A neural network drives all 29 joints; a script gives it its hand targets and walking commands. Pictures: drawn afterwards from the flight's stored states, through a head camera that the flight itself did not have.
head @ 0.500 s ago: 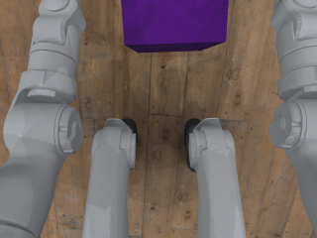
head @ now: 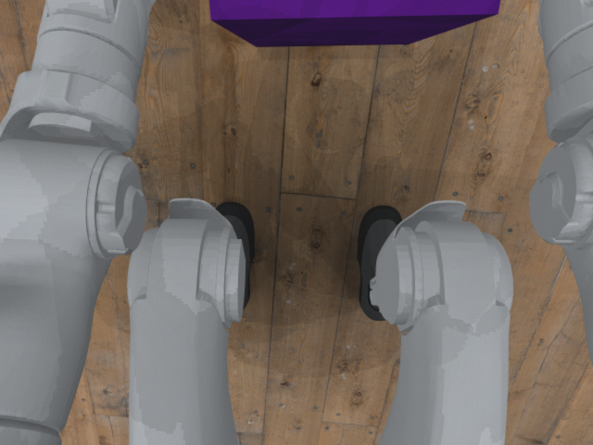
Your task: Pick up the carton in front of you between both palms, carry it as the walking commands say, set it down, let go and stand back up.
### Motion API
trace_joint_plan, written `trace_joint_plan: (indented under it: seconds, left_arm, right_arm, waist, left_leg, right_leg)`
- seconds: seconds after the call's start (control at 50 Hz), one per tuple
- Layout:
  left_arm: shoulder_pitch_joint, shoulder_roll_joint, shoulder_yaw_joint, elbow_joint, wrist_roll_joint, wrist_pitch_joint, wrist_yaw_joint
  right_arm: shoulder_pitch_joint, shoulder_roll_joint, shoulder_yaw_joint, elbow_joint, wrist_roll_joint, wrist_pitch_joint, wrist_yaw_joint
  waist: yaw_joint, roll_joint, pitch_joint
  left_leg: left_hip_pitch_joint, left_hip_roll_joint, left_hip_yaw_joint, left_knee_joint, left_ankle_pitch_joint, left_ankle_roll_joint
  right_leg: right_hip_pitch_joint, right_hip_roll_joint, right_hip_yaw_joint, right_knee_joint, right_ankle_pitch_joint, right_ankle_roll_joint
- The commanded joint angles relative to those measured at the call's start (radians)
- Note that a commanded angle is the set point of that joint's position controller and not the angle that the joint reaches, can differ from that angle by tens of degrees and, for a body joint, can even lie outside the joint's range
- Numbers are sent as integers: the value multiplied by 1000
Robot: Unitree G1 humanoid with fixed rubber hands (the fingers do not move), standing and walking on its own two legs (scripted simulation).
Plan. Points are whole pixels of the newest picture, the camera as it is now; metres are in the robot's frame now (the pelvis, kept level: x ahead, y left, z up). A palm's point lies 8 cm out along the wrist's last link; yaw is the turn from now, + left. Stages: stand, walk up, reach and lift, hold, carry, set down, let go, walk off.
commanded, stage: reach and lift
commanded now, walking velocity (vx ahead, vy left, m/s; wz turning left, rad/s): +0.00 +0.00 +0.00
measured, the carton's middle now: out of the picture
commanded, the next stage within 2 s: none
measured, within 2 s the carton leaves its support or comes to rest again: leaves its support in 0.72 s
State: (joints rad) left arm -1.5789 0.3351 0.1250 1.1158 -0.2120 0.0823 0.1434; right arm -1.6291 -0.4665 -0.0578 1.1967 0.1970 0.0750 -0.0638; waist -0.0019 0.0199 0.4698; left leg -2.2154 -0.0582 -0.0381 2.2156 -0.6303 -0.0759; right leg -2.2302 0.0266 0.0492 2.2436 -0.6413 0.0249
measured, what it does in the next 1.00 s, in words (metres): rises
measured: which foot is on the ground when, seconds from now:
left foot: down 0.00-1.00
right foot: down 0.00-1.00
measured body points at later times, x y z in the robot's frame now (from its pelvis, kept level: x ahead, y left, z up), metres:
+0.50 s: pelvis -0.01 +0.00 +0.00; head +0.37 -0.02 +0.22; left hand +0.57 +0.12 -0.18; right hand +0.58 -0.19 -0.18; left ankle +0.10 +0.13 -0.33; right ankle +0.09 -0.12 -0.33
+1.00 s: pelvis -0.01 +0.00 +0.06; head +0.29 -0.03 +0.39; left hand +0.54 +0.11 -0.02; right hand +0.53 -0.19 -0.02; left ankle +0.10 +0.14 -0.33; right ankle +0.09 -0.13 -0.33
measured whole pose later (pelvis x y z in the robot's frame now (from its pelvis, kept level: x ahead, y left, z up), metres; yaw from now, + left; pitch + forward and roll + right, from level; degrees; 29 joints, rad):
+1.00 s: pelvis -0.01 +0.00 +0.06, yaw -2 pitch +41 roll +2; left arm -1.23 0.04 0.49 0.78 0.15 0.34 0.10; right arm -1.30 -0.16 -0.39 0.88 -0.15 0.36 -0.06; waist 0.00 0.01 0.01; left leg -2.14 -0.11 -0.08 1.98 -0.57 -0.10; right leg -2.17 0.12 0.10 1.99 -0.54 0.07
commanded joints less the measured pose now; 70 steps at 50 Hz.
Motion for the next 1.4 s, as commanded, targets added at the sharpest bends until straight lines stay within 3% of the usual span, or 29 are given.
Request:
trace_joint_plan:
  seconds: [0.0, 0.2, 0.26, 0.32, 0.34, 0.4, 0.44, 0.5, 0.6, 0.72, 0.78, 0.84, 0.92, 1.02, 1.14, 1.28, 1.38]
  left_arm:
    - [-229, 100, 13, -90, 1, -20, 9]
    - [-291, 52, 16, -72, 26, -11, -2]
    - [-343, -29, -2, -77, 23, -4, -14]
    - [-361, -117, 37, -79, 85, 6, -28]
    - [-449, -353, -19, -116, 80, 18, -71]
    - [-513, -788, -47, -117, 134, 72, -215]
    - [-508, -893, -45, -140, 151, 102, -273]
    - [-492, -948, -63, -186, 147, 125, -302]
    - [-517, -1044, -174, -298, 51, 134, -301]
    - [-587, -1198, -317, -567, -17, 161, -263]
    - [-572, -1229, -353, -672, 11, 198, -243]
    - [-470, -1249, -315, -595, 73, 235, -251]
    - [-337, -1273, -131, -382, 212, 254, -285]
    - [-308, -1247, 29, -302, 339, 264, -307]
    - [-337, -1283, 14, -328, 340, 276, -325]
    - [-285, -1382, -119, -423, 276, 314, -346]
    - [-170, -1430, -201, -472, 241, 329, -357]
  right_arm:
    - [-260, -110, -9, -91, -1, -17, -2]
    - [-319, -54, -2, -62, -12, -4, 13]
    - [-365, 25, 20, -60, -14, 4, 27]
    - [-386, 136, 4, -53, -60, 18, 55]
    - [-461, 383, 54, -70, -52, 31, 98]
    - [-486, 823, 76, -99, -99, 80, 238]
    - [-444, 940, 55, -136, -119, 110, 299]
    - [-416, 1007, 59, -182, -117, 135, 335]
    - [-433, 1085, 147, -305, -49, 149, 333]
    - [-510, 1211, 279, -637, 24, 182, 277]
    - [-483, 1283, 319, -712, 19, 214, 246]
    - [-369, 1332, 282, -603, -34, 251, 242]
    - [-228, 1384, 108, -373, -185, 272, 271]
    - [-219, 1367, -58, -288, -308, 275, 291]
    - [-249, 1385, -70, -325, -329, 283, 293]
    - [-204, 1493, 64, -446, -261, 323, 301]
    - [-98, 1551, 154, -507, -220, 340, 305]
  waist:
    - [-9, -46, -1388]
    - [-3, -38, -1222]
    - [-8, -33, -1198]
    - [-1, -27, -1155]
    - [-5, -34, -1151]
    - [-5, -37, -1047]
    - [-12, -23, -1020]
    - [-12, -17, -1020]
    - [-25, -28, -1262]
    - [-40, -51, -2013]
    - [-25, -72, -2223]
    - [-10, -68, -2004]
    - [9, -65, -1512]
    - [18, -58, -1391]
    - [-4, -48, -1525]
    - [-3, -46, -1775]
    - [6, -55, -1796]
  left_leg:
    - [621, -9, 115, -120, 526, 16]
    - [562, -9, 110, -164, 366, 14]
    - [582, -20, 110, -168, 339, 15]
    - [615, -33, 108, -172, 316, 19]
    - [613, -48, 107, -175, 319, 27]
    - [530, -70, 123, -150, 278, 46]
    - [500, -72, 129, -144, 264, 60]
    - [479, -72, 130, -141, 276, 69]
    - [572, -74, 133, -117, 421, 69]
    - [756, -97, 157, -148, 693, 45]
    - [813, -117, 166, -191, 676, 38]
    - [753, -120, 170, -272, 564, 31]
    - [550, -115, 162, -388, 300, 42]
    - [530, -118, 149, -507, 181, 53]
    - [611, -119, 148, -596, 158, 48]
    - [782, -123, 161, -673, 262, 35]
    - [863, -124, 149, -729, 349, 30]
  right_leg:
    - [685, 3, -66, -164, 572, 11]
    - [574, 5, -71, -210, 384, 6]
    - [581, 12, -70, -219, 356, 3]
    - [581, 23, -77, -219, 329, 2]
    - [594, 36, -74, -222, 330, -5]
    - [543, 59, -85, -201, 305, -17]
    - [500, 66, -100, -194, 298, -19]
    - [480, 69, -102, -186, 307, -22]
    - [582, 78, -110, -172, 449, -27]
    - [996, 94, -113, -178, 851, -17]
    - [1025, 118, -134, -217, 825, 6]
    - [914, 132, -145, -307, 671, 17]
    - [639, 132, -147, -437, 364, 10]
    - [577, 137, -146, -552, 212, 2]
    - [700, 136, -146, -642, 199, -3]
    - [924, 139, -155, -709, 324, 12]
    - [1026, 143, -144, -761, 419, 22]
